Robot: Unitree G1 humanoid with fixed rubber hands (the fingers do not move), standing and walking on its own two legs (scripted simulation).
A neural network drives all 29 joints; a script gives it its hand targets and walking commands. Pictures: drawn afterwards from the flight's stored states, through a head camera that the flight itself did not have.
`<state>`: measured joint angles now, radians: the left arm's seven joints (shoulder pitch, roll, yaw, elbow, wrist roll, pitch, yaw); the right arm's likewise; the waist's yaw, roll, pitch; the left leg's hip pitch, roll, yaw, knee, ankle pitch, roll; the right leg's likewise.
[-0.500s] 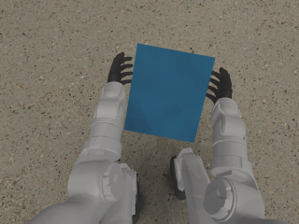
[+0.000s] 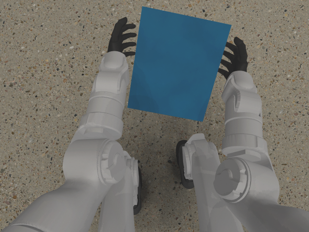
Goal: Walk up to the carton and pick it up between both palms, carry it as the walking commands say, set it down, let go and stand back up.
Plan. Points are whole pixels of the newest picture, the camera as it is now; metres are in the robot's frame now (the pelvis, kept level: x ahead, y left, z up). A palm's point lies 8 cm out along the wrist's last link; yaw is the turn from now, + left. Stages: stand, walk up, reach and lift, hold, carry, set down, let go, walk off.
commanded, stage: set down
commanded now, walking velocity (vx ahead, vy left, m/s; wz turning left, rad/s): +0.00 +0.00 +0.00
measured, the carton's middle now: (171, 65) +0.52 -0.10 -0.19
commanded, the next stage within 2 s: none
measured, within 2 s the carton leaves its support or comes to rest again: neither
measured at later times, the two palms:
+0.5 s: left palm (126, 60) +0.55 +0.03 -0.17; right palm (222, 77) +0.46 -0.24 -0.18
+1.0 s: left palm (132, 60) +0.57 +0.01 -0.23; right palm (223, 70) +0.49 -0.26 -0.23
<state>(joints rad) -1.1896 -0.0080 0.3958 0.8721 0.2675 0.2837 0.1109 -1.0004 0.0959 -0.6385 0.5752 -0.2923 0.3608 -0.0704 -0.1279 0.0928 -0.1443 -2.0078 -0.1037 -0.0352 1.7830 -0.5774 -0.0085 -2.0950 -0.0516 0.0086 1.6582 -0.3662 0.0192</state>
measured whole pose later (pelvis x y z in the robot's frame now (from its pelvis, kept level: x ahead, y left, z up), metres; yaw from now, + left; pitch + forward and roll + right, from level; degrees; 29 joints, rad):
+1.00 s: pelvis +0.00 +0.00 -0.10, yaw +0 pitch +47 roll +0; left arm -1.45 0.14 0.28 0.97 0.11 0.23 0.14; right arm -1.30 -0.13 -0.55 0.80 -0.14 0.29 -0.02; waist -0.18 0.07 0.11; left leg -2.28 -0.12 -0.01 2.11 -0.65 -0.01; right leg -2.39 -0.04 0.04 1.98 -0.41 0.03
